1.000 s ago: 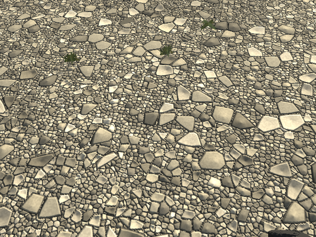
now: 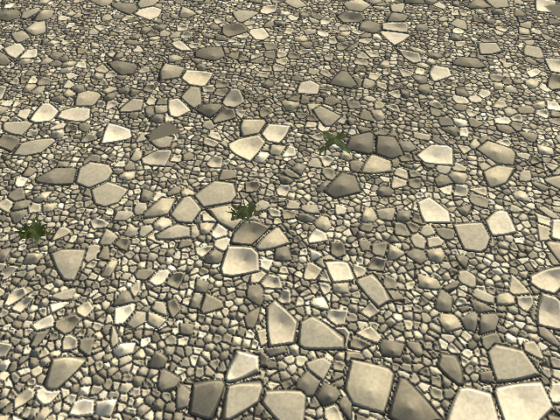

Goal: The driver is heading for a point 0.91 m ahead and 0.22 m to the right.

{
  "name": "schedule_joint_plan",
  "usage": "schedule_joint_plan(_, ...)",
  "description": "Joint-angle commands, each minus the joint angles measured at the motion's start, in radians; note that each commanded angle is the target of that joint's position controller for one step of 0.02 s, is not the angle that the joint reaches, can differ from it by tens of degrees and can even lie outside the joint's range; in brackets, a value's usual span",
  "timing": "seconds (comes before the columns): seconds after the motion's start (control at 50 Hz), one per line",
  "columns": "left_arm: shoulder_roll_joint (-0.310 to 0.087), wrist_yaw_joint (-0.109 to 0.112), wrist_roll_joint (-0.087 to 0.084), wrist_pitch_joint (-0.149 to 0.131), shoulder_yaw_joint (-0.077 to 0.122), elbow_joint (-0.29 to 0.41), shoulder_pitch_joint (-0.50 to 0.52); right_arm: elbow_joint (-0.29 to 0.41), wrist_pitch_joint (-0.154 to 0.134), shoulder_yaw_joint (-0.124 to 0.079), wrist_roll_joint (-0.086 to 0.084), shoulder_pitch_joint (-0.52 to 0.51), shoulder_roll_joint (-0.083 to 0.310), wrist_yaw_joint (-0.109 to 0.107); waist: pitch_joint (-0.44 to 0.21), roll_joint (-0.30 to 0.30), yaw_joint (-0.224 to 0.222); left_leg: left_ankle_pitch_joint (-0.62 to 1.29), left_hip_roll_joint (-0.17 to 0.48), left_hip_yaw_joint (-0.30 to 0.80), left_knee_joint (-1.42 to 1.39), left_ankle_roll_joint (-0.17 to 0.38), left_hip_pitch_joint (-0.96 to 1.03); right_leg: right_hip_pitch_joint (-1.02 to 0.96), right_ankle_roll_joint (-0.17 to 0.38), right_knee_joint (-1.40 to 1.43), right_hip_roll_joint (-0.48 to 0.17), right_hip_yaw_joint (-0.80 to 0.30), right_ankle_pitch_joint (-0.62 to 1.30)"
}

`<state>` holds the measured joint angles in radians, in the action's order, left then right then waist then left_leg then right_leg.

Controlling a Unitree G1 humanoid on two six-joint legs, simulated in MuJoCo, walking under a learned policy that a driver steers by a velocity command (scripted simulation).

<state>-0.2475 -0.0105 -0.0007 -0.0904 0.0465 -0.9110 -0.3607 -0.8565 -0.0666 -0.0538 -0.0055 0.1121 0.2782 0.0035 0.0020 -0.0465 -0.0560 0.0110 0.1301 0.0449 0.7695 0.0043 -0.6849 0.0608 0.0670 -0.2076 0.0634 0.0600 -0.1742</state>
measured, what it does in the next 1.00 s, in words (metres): walks ahead, turning right: left foot, then right foot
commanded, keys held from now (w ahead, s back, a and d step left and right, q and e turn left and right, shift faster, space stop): w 0.40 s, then w+e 0.60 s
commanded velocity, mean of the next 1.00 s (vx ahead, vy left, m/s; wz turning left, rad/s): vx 0.50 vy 0.00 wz -0.23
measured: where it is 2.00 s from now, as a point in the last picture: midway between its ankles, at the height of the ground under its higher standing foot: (361, 277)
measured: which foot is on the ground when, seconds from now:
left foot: up 0.00-0.20, down 0.22-0.76, up 0.78-1.00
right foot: down 0.00-0.22, up 0.24-0.74, down 0.76-1.00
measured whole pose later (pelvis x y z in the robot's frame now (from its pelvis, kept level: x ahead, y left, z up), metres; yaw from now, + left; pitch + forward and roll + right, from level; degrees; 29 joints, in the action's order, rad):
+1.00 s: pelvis +0.56 -0.03 +0.00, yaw -16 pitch +2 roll +0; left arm -0.26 -0.02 -0.01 -0.06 0.07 -0.78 -0.31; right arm -0.82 -0.11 -0.06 0.01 0.11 0.29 0.00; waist 0.04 -0.02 -0.03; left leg -0.25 0.10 0.07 0.99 -0.02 -0.61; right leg 0.22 0.11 -0.35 0.11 -0.05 -0.15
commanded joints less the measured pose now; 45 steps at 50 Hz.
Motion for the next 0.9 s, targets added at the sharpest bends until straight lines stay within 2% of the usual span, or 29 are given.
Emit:
schedule_joint_plan(0.02, -0.169, 0.013, -0.009, -0.009, 0.037, 0.034, -0.008, 0.073, -0.016, 0.000, -0.004, -0.103, 0.030, 0.010, 0.057, 0.101, -0.003, 0.105, -0.025, -0.032, -0.139, -0.003, 0.023, 0.028, 0.131, 0.103, -0.254, -0.118, 0.186)
schedule_joint_plan(0.08, -0.172, 0.016, -0.013, 0.006, 0.040, 0.000, -0.056, 0.103, -0.023, 0.004, -0.011, -0.178, 0.034, 0.025, 0.082, 0.102, -0.024, 0.069, -0.040, -0.033, -0.212, 0.013, -0.003, -0.069, 0.130, 0.066, -0.294, -0.123, 0.202)
schedule_joint_plan(0.14, -0.184, 0.023, -0.018, 0.021, 0.048, -0.015, -0.050, 0.121, -0.034, -0.001, -0.013, -0.187, 0.056, 0.042, 0.075, 0.116, -0.001, -0.028, -0.054, -0.034, -0.259, 0.050, 0.023, -0.152, 0.112, 0.000, -0.334, -0.134, 0.296)
schedule_joint_plan(0.18, -0.199, 0.026, -0.019, 0.030, 0.053, -0.011, -0.015, 0.096, -0.037, -0.019, -0.011, -0.086, 0.093, 0.042, 0.008, 0.140, 0.064, -0.083, -0.104, -0.078, -0.279, 0.081, 0.197, -0.160, 0.087, -0.118, -0.320, -0.114, 0.551)
schedule_joint_plan(0.2, -0.183, 0.026, -0.016, 0.036, 0.047, -0.007, -0.001, 0.047, -0.037, -0.042, -0.009, 0.064, 0.131, 0.036, -0.080, 0.127, 0.136, -0.066, -0.135, -0.105, -0.295, 0.108, 0.402, -0.117, 0.062, -0.288, -0.270, -0.075, 0.658)
schedule_joint_plan(0.22, -0.152, 0.028, -0.002, 0.037, 0.030, 0.013, -0.008, 0.002, -0.035, -0.065, 0.001, 0.250, 0.197, 0.026, -0.221, 0.055, 0.200, -0.046, -0.008, 0.037, -0.255, 0.166, 0.715, 0.073, 0.028, -0.564, -0.215, -0.037, 0.475)
schedule_joint_plan(0.24, -0.025, 0.015, 0.003, 0.015, -0.007, 0.022, -0.131, -0.023, -0.027, -0.086, 0.005, 0.341, 0.281, 0.024, -0.351, -0.196, 0.151, -0.239, 0.232, 0.510, -0.332, 0.331, 1.087, 0.504, -0.050, -0.954, -0.026, -0.024, -0.089)
schedule_joint_plan(0.26, -0.085, 0.011, -0.013, -0.011, 0.005, 0.009, -0.090, -0.019, -0.027, -0.059, -0.004, 0.337, 0.193, 0.025, -0.373, -0.172, 0.178, -0.334, 0.252, 0.678, -0.453, 0.327, 1.094, 0.628, -0.036, -1.085, -0.022, -0.180, -0.406)
schedule_joint_plan(0.28, -0.157, 0.005, -0.043, -0.027, 0.025, 0.041, 0.005, -0.008, -0.029, -0.044, -0.007, 0.254, 0.151, 0.022, -0.222, -0.124, 0.165, -0.342, 0.220, 0.532, -0.472, 0.276, 0.970, 0.710, -0.018, -1.126, -0.080, -0.179, -0.345)
schedule_joint_plan(0.3, -0.159, 0.010, -0.044, -0.032, 0.025, 0.056, 0.063, 0.011, -0.029, -0.036, -0.005, 0.168, 0.125, 0.021, -0.132, -0.051, 0.134, -0.268, 0.185, 0.405, -0.496, 0.247, 0.817, 0.692, -0.013, -1.084, -0.139, -0.144, -0.246)
schedule_joint_plan(0.32, -0.152, 0.016, -0.028, -0.029, 0.030, 0.060, 0.095, 0.019, -0.030, -0.027, 0.003, 0.111, 0.094, 0.024, -0.065, -0.008, 0.106, -0.190, 0.148, 0.317, -0.531, 0.233, 0.681, 0.652, -0.017, -1.021, -0.174, -0.130, -0.176)
schedule_joint_plan(0.34, -0.138, 0.019, -0.020, -0.017, 0.035, 0.056, 0.077, 0.020, -0.035, -0.019, 0.013, 0.083, 0.070, 0.026, -0.046, -0.034, 0.069, -0.136, 0.117, 0.254, -0.562, 0.220, 0.594, 0.583, -0.019, -0.973, -0.204, -0.137, -0.130)
schedule_joint_plan(0.36, -0.115, 0.020, -0.018, -0.003, 0.033, 0.050, 0.055, 0.014, -0.038, -0.018, 0.015, 0.076, 0.063, 0.028, -0.040, -0.047, 0.051, -0.113, 0.099, 0.217, -0.591, 0.221, 0.544, 0.537, -0.025, -0.946, -0.212, -0.135, -0.108)
schedule_joint_plan(0.4, -0.087, 0.023, -0.013, 0.015, 0.030, 0.052, 0.054, -0.004, -0.046, -0.024, 0.010, 0.095, 0.086, 0.025, -0.017, -0.036, 0.037, -0.045, 0.090, 0.155, -0.630, 0.237, 0.495, 0.534, -0.044, -0.889, -0.221, -0.122, -0.071)
schedule_joint_plan(0.44, -0.087, 0.024, -0.012, 0.024, 0.031, 0.070, 0.107, -0.021, -0.047, -0.031, 0.014, 0.119, 0.110, 0.011, 0.010, -0.016, 0.045, 0.000, 0.096, 0.099, -0.655, 0.239, 0.511, 0.602, -0.063, -0.803, -0.227, -0.125, 0.019)
schedule_joint_plan(0.56, -0.059, 0.001, -0.019, 0.017, 0.019, 0.120, 0.276, -0.054, -0.043, -0.032, 0.012, 0.175, 0.130, -0.010, 0.051, -0.005, 0.107, 0.020, 0.072, -0.074, -0.684, 0.179, 0.571, 0.595, -0.051, -0.493, -0.177, -0.093, 0.289)
schedule_joint_plan(0.62, -0.055, -0.016, -0.021, 0.018, 0.013, 0.159, 0.351, -0.079, -0.031, -0.034, 0.005, 0.218, 0.134, -0.013, 0.080, 0.008, 0.134, 0.048, 0.110, -0.112, -0.660, 0.170, 0.686, 0.635, -0.034, -0.419, -0.163, -0.081, 0.274)
schedule_joint_plan(0.66, -0.058, -0.031, -0.021, 0.019, 0.012, 0.188, 0.382, -0.088, -0.016, -0.038, 0.000, 0.228, 0.139, -0.016, 0.089, 0.007, 0.135, 0.107, 0.139, -0.129, -0.616, 0.156, 0.768, 0.661, -0.014, -0.391, -0.155, -0.068, 0.205)
schedule_joint_plan(0.68, -0.064, -0.039, -0.021, 0.019, 0.014, 0.200, 0.385, -0.087, -0.008, -0.041, -0.003, 0.221, 0.147, -0.018, 0.086, 0.000, 0.127, 0.176, 0.149, -0.140, -0.581, 0.146, 0.798, 0.655, -0.002, -0.384, -0.146, -0.052, 0.156)
schedule_joint_plan(0.72, -0.095, -0.049, -0.018, 0.022, 0.029, 0.211, 0.335, -0.072, 0.007, -0.050, -0.006, 0.190, 0.178, -0.027, 0.035, -0.031, 0.084, 0.497, 0.151, -0.174, -0.451, 0.122, 0.823, 0.544, 0.031, -0.387, -0.092, 0.010, 0.050)
schedule_joint_plan(0.74, -0.124, -0.049, -0.017, 0.025, 0.047, 0.196, 0.244, -0.064, 0.017, -0.054, -0.006, 0.176, 0.187, -0.032, -0.024, -0.041, 0.031, 0.647, 0.139, -0.197, -0.313, 0.106, 0.811, 0.419, 0.053, -0.383, -0.052, 0.040, 0.020)
schedule_joint_plan(0.76, -0.173, -0.043, -0.020, 0.027, 0.077, 0.156, 0.085, -0.053, 0.026, -0.049, -0.005, 0.165, 0.178, -0.038, -0.106, -0.016, -0.048, 0.660, 0.095, -0.228, -0.101, 0.074, 0.732, 0.198, 0.087, -0.332, -0.007, 0.044, 0.062)
schedule_joint_plan(0.78, -0.270, -0.022, -0.019, 0.035, 0.110, 0.129, -0.075, -0.024, 0.018, -0.033, 0.015, 0.184, 0.146, -0.041, -0.219, 0.127, -0.096, 0.341, 0.043, -0.240, 0.231, 0.031, 0.472, -0.118, 0.160, -0.318, -0.169, -0.222, 0.077)
schedule_joint_plan(0.8, -0.326, -0.024, -0.028, 0.028, 0.113, 0.135, -0.057, 0.010, -0.017, 0.013, 0.035, 0.277, 0.000, -0.016, -0.314, 0.333, 0.014, -0.557, -0.184, -0.116, 0.533, -0.019, 0.038, -0.431, 0.339, -0.187, -0.383, -0.782, -0.116)
schedule_joint_plan(0.82, -0.234, -0.024, -0.021, 0.022, 0.087, 0.148, -0.082, 0.016, -0.059, -0.006, -0.004, 0.170, 0.098, 0.001, -0.339, 0.214, -0.056, -0.574, -0.149, 0.056, 0.616, 0.008, -0.075, -0.457, 0.313, -0.098, -0.388, -0.842, -0.167)
schedule_joint_plan(0.84, -0.195, -0.020, -0.013, 0.016, 0.076, 0.153, -0.036, 0.047, -0.082, -0.016, -0.034, 0.087, 0.132, 0.009, -0.211, 0.172, -0.056, -0.480, -0.104, 0.051, 0.596, 0.034, -0.136, -0.359, 0.270, -0.091, -0.358, -0.697, -0.085)
schedule_joint_plan(0.86, -0.180, -0.019, -0.013, 0.012, 0.070, 0.170, 0.031, 0.050, -0.092, -0.014, -0.025, 0.060, 0.123, 0.004, -0.137, 0.071, -0.018, -0.397, -0.061, 0.044, 0.520, 0.040, -0.097, -0.211, 0.245, -0.083, -0.318, -0.585, 0.020)
schedule_joint_plan(0.88, -0.154, -0.019, -0.008, 0.012, 0.062, 0.189, 0.092, 0.046, -0.089, -0.023, -0.003, 0.054, 0.128, -0.003, -0.086, 0.039, 0.020, -0.354, -0.033, 0.041, 0.436, 0.032, -0.032, -0.077, 0.231, -0.065, -0.287, -0.504, 0.122)
schedule_joint_plan(0.9, -0.135, -0.016, 0.003, 0.012, 0.054, 0.205, 0.124, 0.047, -0.076, -0.029, 0.003, 0.069, 0.130, -0.004, -0.075, 0.060, 0.053, -0.329, -0.014, 0.049, 0.395, 0.024, 0.038, 0.006, 0.226, -0.041, -0.263, -0.463, 0.184)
